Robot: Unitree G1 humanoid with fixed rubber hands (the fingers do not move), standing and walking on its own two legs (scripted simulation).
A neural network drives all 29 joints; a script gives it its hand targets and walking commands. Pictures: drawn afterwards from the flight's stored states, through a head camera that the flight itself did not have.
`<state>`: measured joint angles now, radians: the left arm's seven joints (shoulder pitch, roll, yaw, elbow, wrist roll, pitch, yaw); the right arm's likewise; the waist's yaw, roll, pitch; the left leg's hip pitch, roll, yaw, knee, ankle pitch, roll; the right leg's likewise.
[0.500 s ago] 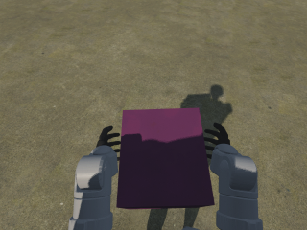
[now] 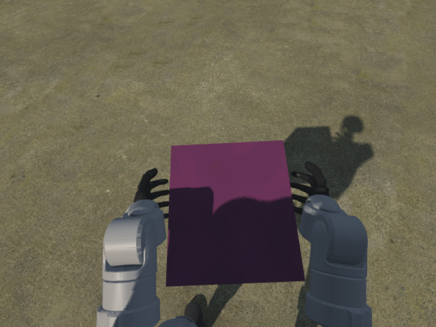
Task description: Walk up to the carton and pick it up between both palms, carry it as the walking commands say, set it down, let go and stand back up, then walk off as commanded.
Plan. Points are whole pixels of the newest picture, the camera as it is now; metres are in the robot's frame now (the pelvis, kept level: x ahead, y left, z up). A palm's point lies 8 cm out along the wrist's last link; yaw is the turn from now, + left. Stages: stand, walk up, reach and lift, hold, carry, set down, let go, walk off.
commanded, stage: carry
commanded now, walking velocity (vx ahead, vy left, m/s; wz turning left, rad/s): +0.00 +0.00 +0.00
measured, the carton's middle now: (230, 217) +0.33 +0.01 -0.02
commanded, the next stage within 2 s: none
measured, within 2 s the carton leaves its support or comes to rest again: neither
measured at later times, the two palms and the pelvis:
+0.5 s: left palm (157, 86) +0.60 +0.18 +0.08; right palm (280, 85) +0.60 -0.10 +0.09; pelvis +0.30 +0.06 +0.01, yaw -2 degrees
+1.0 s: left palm (164, 58) +0.79 +0.20 +0.04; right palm (264, 49) +0.78 -0.08 +0.07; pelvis +0.49 +0.08 -0.02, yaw -3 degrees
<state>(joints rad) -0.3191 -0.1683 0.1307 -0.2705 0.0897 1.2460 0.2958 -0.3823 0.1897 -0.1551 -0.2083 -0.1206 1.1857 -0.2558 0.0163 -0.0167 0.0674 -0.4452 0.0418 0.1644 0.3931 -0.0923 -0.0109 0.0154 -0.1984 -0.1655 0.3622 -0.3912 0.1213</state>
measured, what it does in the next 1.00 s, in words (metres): walks ahead: left foot, then right foot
